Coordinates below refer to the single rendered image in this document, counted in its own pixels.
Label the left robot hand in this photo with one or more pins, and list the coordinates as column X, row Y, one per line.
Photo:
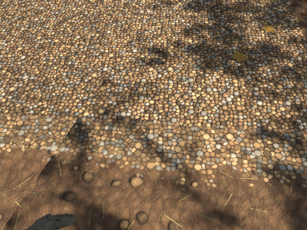
column 53, row 222

